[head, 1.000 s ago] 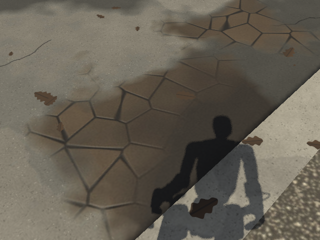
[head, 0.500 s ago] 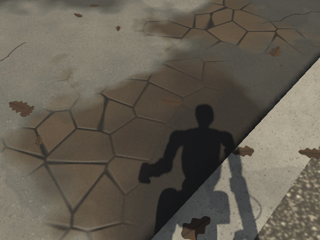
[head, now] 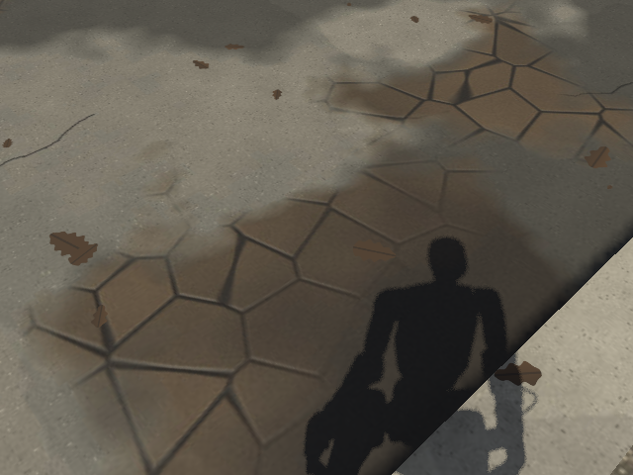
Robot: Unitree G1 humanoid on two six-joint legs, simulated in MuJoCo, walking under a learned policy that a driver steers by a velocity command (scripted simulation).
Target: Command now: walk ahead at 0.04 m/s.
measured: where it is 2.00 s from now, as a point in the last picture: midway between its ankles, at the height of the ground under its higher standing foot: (319, 467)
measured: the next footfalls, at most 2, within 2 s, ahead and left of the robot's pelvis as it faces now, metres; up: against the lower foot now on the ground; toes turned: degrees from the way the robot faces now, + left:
left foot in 1.16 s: +0.13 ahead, +0.13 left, +0.00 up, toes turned +2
right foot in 1.66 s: +0.47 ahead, -0.08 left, +0.00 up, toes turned -4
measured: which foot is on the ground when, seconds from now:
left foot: down 0.00-0.88, up 0.90-1.00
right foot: down 0.00-1.00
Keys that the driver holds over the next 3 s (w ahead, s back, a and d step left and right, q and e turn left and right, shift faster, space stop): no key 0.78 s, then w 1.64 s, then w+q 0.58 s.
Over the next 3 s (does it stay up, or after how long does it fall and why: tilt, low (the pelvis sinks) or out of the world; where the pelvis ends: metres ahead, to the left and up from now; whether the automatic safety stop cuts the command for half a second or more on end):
stays up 1.12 0.04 -0.15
